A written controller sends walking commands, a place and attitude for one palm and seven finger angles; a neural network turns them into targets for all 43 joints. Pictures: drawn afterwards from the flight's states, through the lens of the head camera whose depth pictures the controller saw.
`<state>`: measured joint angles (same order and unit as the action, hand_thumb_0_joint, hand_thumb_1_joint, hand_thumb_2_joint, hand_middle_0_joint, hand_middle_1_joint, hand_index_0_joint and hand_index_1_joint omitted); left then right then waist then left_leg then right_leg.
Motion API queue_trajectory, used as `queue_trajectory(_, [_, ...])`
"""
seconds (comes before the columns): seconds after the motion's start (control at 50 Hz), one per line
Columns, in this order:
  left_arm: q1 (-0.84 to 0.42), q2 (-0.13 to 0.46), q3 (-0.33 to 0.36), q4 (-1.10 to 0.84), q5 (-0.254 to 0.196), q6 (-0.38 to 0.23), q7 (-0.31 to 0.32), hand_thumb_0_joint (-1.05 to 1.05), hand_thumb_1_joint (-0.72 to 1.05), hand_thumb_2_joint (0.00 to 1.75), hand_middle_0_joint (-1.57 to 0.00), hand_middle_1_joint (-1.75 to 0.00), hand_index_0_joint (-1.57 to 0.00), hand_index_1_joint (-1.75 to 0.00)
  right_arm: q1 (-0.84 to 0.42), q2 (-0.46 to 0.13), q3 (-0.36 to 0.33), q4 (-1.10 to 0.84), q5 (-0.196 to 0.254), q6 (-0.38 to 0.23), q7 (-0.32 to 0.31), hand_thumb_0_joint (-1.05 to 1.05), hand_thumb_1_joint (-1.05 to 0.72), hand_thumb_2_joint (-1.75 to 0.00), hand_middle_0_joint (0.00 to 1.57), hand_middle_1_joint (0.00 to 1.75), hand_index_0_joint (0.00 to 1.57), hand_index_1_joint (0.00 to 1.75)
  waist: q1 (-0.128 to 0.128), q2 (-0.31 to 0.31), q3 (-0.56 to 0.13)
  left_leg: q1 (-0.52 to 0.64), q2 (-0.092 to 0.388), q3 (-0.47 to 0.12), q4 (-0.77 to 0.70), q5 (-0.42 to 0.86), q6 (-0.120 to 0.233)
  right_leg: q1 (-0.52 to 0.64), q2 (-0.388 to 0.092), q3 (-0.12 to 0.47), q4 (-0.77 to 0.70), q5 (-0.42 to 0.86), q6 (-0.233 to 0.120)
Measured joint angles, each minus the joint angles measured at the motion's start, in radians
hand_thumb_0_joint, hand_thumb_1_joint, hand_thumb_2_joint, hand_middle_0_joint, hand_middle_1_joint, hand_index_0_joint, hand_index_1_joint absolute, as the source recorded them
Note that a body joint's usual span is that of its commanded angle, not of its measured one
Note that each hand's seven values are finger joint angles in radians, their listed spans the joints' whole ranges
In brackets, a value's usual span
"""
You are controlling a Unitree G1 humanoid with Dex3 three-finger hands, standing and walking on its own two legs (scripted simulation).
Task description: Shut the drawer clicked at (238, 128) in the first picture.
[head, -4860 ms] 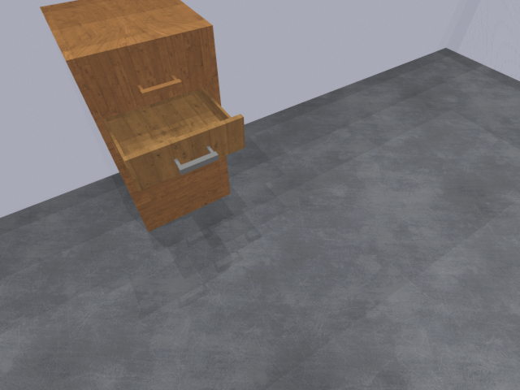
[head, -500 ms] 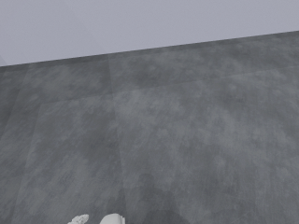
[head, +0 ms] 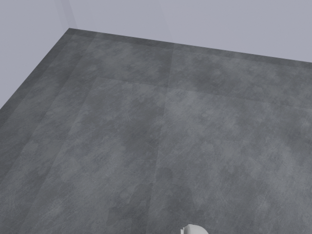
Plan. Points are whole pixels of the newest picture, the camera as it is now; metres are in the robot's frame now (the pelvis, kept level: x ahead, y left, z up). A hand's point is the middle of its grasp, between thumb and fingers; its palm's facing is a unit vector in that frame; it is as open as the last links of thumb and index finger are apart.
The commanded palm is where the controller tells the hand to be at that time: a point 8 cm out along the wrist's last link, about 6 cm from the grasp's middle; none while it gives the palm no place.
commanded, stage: turn to face it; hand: left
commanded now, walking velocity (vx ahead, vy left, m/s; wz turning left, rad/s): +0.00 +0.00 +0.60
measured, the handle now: out of the picture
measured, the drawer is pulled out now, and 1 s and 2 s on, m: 0.22 0.22 0.22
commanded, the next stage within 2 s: none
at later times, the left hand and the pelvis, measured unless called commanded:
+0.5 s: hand out of the picture +0.02 +0.14 -0.15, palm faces +0.31 -0.91 -0.27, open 7.4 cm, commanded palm none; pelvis +0.00 -0.07 +0.00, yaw +19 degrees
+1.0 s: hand out of the picture -0.05 +0.20 -0.16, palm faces +0.59 -0.76 -0.27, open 7.4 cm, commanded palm none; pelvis -0.01 -0.03 +0.00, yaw +36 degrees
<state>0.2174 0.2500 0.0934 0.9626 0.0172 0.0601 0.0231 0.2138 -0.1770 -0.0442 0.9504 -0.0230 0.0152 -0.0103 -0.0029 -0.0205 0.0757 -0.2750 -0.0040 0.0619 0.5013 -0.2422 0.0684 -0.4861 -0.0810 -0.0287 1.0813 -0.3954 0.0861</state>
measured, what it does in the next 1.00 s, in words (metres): steps on the spot, turning left: right foot, then left foot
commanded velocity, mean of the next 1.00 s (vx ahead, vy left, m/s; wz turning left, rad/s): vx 0.00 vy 0.00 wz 0.60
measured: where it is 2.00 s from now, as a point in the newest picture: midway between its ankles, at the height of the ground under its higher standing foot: outside the picture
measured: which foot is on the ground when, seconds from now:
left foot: down 0.00-0.26, up 0.28-0.66, down 0.68-1.00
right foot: up 0.00-0.26, down 0.28-0.68, up 0.70-1.00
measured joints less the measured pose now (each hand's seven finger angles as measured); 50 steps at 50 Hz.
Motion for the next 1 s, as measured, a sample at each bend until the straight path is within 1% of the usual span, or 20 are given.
queue_trajectory(0.08, [-0.023,0.004,0.000,-0.020,-0.002,0.003,0.002,0.00,0.91,0.90,-0.19,-0.30,-0.19,-0.29,-0.004,-0.010,-0.007,-0.002,0.000,0.007,0.006,0.00,-0.90,-0.90,0.20,0.30,0.21,0.30,-0.006,0.012,-0.004,0.006,-0.012,-0.047,-0.024,0.020,-0.008,0.026,0.000,0.025,-0.084,-0.003,0.011])
queue_trajectory(0.16, [-0.057,-0.007,-0.008,-0.046,-0.005,0.003,0.001,0.00,0.91,0.90,-0.19,-0.30,-0.19,-0.29,-0.012,-0.026,-0.019,-0.009,-0.003,0.019,0.011,0.00,-0.90,-0.90,0.20,0.30,0.21,0.30,-0.019,0.027,-0.005,-0.010,-0.023,-0.097,-0.013,0.025,-0.024,0.071,0.018,0.030,-0.196,-0.024,0.007])
queue_trajectory(0.22, [-0.077,-0.023,-0.019,-0.072,-0.008,-0.007,0.000,0.00,0.91,0.90,-0.19,-0.30,-0.20,-0.29,-0.019,-0.043,-0.030,-0.015,-0.004,0.029,0.014,0.00,-0.90,-0.90,0.20,0.30,0.21,0.30,-0.030,0.043,-0.007,-0.035,-0.034,-0.138,0.016,0.021,-0.043,0.130,0.044,0.025,-0.328,-0.014,-0.003])
queue_trajectory(0.26, [-0.077,-0.031,-0.029,-0.094,-0.010,-0.023,-0.002,0.00,0.91,0.90,-0.20,-0.30,-0.20,-0.29,-0.017,-0.055,-0.037,-0.022,0.000,0.036,0.015,0.00,-0.90,-0.90,0.20,0.30,0.21,0.30,-0.031,0.048,-0.015,-0.062,-0.049,-0.163,0.058,0.008,-0.060,0.198,0.055,0.014,-0.481,0.062,-0.013])
queue_trajectory(0.28, [-0.075,-0.036,-0.033,-0.102,-0.005,-0.034,0.000,0.00,0.91,0.90,-0.20,-0.30,-0.20,-0.29,-0.017,-0.063,-0.043,-0.026,0.004,0.039,0.017,0.00,-0.90,-0.90,0.20,0.30,0.21,0.30,-0.028,0.052,-0.019,-0.085,-0.052,-0.168,0.104,-0.021,-0.066,0.216,0.054,0.007,-0.526,0.092,-0.037])
queue_trajectory(0.3, [-0.074,-0.046,-0.040,-0.106,-0.001,-0.040,0.001,0.00,0.91,0.90,-0.20,-0.30,-0.20,-0.29,-0.020,-0.073,-0.050,-0.026,0.005,0.043,0.016,0.00,-0.90,-0.90,0.20,0.30,0.21,0.30,-0.029,0.066,-0.015,-0.115,-0.050,-0.168,0.185,-0.103,-0.077,0.214,0.055,-0.010,-0.511,0.091,-0.060])
queue_trajectory(0.34, [-0.061,-0.063,-0.052,-0.112,0.003,-0.044,0.001,0.00,0.91,0.90,-0.20,-0.30,-0.20,-0.29,-0.024,-0.089,-0.061,-0.027,0.000,0.056,0.018,0.00,-0.90,-0.90,0.20,0.30,0.21,0.30,-0.030,0.074,-0.015,-0.178,-0.052,-0.143,0.392,-0.206,-0.092,0.225,0.040,-0.040,-0.499,0.075,-0.086])
queue_trajectory(0.38, [-0.044,-0.073,-0.057,-0.113,0.004,-0.043,0.003,0.00,0.91,0.90,-0.20,-0.30,-0.20,-0.29,-0.031,-0.099,-0.065,-0.028,-0.003,0.063,0.024,0.00,-0.91,-0.90,0.20,0.30,0.20,0.30,-0.030,0.070,-0.012,-0.223,-0.037,-0.107,0.560,-0.198,-0.108,0.248,0.022,-0.061,-0.520,0.077,-0.092])
queue_trajectory(0.44, [-0.024,-0.077,-0.063,-0.106,0.007,-0.043,0.002,0.00,0.90,0.90,-0.20,-0.30,-0.20,-0.29,-0.041,-0.105,-0.064,-0.034,-0.002,0.065,0.033,0.00,-0.91,-0.90,0.19,0.30,0.20,0.30,-0.031,0.055,0.002,-0.237,-0.004,-0.071,0.648,-0.164,-0.132,0.277,-0.004,-0.093,-0.550,0.089,-0.092])
queue_trajectory(0.5, [-0.007,-0.073,-0.066,-0.099,0.010,-0.045,0.000,0.00,0.90,0.90,-0.20,-0.30,-0.20,-0.29,-0.055,-0.102,-0.059,-0.034,0.000,0.072,0.038,0.00,-0.91,-0.90,0.19,0.30,0.20,0.30,-0.024,0.038,0.017,-0.211,0.021,-0.051,0.601,-0.169,-0.145,0.292,-0.029,-0.127,-0.564,0.092,-0.088])
queue_trajectory(0.56, [0.011,-0.062,-0.066,-0.092,0.013,-0.043,-0.003,0.00,0.90,0.90,-0.20,-0.30,-0.20,-0.30,-0.076,-0.098,-0.050,-0.032,0.003,0.078,0.041,0.00,-0.91,-0.90,0.19,0.30,0.20,0.30,-0.009,0.024,0.031,-0.168,0.035,-0.032,0.500,-0.187,-0.147,0.293,-0.049,-0.160,-0.560,0.087,-0.080])
queue_trajectory(0.64, [0.031,-0.031,-0.052,-0.076,0.015,-0.034,-0.005,0.00,0.90,0.89,-0.20,-0.30,-0.20,-0.30,-0.103,-0.086,-0.034,-0.041,0.009,0.067,0.042,0.00,-0.91,-0.90,0.19,0.30,0.20,0.30,0.013,0.000,0.044,-0.081,0.035,0.010,0.292,-0.184,-0.132,0.278,-0.081,-0.202,-0.518,0.063,-0.059])
queue_trajectory(0.68, [0.046,-0.011,-0.042,-0.069,0.010,-0.027,-0.006,0.00,0.90,0.90,-0.20,-0.30,-0.20,-0.30,-0.107,-0.084,-0.026,-0.056,0.009,0.053,0.044,0.00,-0.91,-0.90,0.19,0.30,0.20,0.30,0.018,-0.008,0.038,-0.013,0.031,0.030,0.129,-0.082,-0.118,0.257,-0.100,-0.223,-0.461,0.031,-0.041])
queue_trajectory(0.7, [0.050,0.000,-0.034,-0.066,0.005,-0.021,-0.007,0.00,0.90,0.90,-0.20,-0.30,-0.20,-0.30,-0.108,-0.082,-0.025,-0.062,0.006,0.041,0.044,0.00,-0.91,-0.90,0.19,0.30,0.20,0.30,0.020,-0.014,0.034,-0.005,0.021,0.027,0.098,-0.072,-0.083,0.226,-0.111,-0.214,-0.397,0.008,-0.033])
queue_trajectory(0.72, [0.046,0.013,-0.027,-0.060,0.004,-0.010,-0.006,0.00,0.90,0.90,-0.20,-0.30,-0.20,-0.29,-0.114,-0.075,-0.023,-0.066,0.006,0.032,0.043,0.00,-0.91,-0.90,0.19,0.30,0.20,0.30,0.025,-0.028,0.040,-0.017,0.011,0.025,0.120,-0.085,-0.056,0.186,-0.113,-0.173,-0.306,-0.063,-0.023])
queue_trajectory(0.74, [0.041,0.024,-0.022,-0.053,0.004,0.002,-0.003,0.00,0.90,0.90,-0.20,-0.30,-0.20,-0.29,-0.117,-0.068,-0.019,-0.068,0.007,0.023,0.040,0.00,-0.91,-0.90,0.19,0.30,0.20,0.30,0.028,-0.034,0.043,-0.024,0.007,0.020,0.137,-0.098,-0.041,0.144,-0.100,-0.127,-0.208,-0.118,-0.016])
queue_trajectory(0.78, [0.026,0.036,-0.014,-0.039,0.002,0.018,0.001,0.00,0.91,0.90,-0.20,-0.30,-0.20,-0.29,-0.108,-0.056,-0.012,-0.072,0.006,0.012,0.029,0.00,-0.91,-0.90,0.20,0.30,0.20,0.30,0.026,-0.031,0.041,-0.021,0.005,-0.002,0.128,-0.098,-0.030,0.074,-0.065,-0.066,-0.052,-0.133,-0.006])
queue_trajectory(0.82, [0.008,0.042,-0.009,-0.039,0.000,0.018,-0.002,0.01,0.91,0.90,-0.20,-0.30,-0.20,-0.29,-0.095,-0.047,-0.006,-0.069,0.004,0.011,0.021,0.00,-0.91,-0.90,0.20,0.30,0.21,0.30,0.021,-0.026,0.039,-0.003,0.000,-0.027,0.088,-0.073,-0.034,0.029,-0.045,-0.035,0.021,-0.084,0.002])
queue_trajectory(0.9, [-0.021,0.036,-0.011,-0.063,-0.001,0.007,-0.009,0.01,0.91,0.90,-0.20,-0.30,-0.20,-0.29,-0.070,-0.038,0.001,-0.056,0.003,0.017,0.018,0.00,-0.90,-0.90,0.20,0.30,0.21,0.30,0.015,-0.012,0.028,0.025,-0.016,-0.071,0.015,-0.027,-0.030,0.002,-0.025,-0.002,-0.003,-0.012,0.013])
queue_trajectory(1.0, [-0.061,0.012,-0.021,-0.093,-0.005,0.002,-0.008,0.00,0.91,0.90,-0.20,-0.30,-0.20,-0.29,-0.041,-0.035,-0.005,-0.044,-0.001,0.024,0.020,0.00,-0.90,-0.90,0.20,0.30,0.21,0.30,-0.008,0.008,0.015,0.027,-0.036,-0.126,-0.008,-0.007,-0.038,0.040,0.007,0.019,-0.147,-0.023,0.014])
